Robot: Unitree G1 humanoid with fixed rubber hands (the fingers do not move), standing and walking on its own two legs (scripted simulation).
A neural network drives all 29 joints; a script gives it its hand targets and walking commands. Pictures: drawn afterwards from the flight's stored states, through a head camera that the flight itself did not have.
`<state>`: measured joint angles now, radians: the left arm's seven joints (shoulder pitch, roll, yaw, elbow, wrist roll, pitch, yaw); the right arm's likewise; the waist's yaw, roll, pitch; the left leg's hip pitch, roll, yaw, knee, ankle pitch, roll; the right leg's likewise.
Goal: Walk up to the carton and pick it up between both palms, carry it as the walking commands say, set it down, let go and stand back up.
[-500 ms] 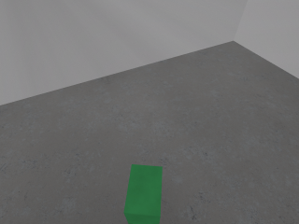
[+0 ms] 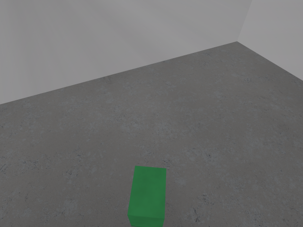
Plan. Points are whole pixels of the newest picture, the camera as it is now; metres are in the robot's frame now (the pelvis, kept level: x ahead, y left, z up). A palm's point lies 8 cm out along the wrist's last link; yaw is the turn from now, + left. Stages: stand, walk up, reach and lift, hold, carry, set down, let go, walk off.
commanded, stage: stand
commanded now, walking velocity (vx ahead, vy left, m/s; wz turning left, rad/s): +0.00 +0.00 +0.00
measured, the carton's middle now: (148, 197) +0.40 +0.03 -0.65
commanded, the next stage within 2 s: reach and lift in 0.28 s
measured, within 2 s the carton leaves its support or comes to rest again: neither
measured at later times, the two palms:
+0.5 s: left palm out of the picture +0.15 +0.23 -0.13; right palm out of the picture +0.16 -0.22 -0.13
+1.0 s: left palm out of the picture +0.15 +0.21 -0.19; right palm out of the picture +0.15 -0.19 -0.19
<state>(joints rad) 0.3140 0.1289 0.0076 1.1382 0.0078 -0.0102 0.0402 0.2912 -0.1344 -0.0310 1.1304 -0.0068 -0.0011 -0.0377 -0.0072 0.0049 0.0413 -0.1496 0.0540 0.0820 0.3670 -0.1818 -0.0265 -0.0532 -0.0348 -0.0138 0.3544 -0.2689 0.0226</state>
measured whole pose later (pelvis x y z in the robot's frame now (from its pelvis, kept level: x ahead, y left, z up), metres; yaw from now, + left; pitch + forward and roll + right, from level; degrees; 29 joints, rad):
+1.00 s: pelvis -0.09 +0.00 -0.08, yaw +1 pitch +17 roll -1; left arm -0.16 0.17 0.06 0.47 -0.02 0.48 -0.04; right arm -0.13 -0.08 -0.08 0.45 0.03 0.46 -0.05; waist 0.00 0.02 0.03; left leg -0.99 0.06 0.01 0.96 -0.28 0.00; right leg -0.90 -0.02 -0.02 1.01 -0.41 0.02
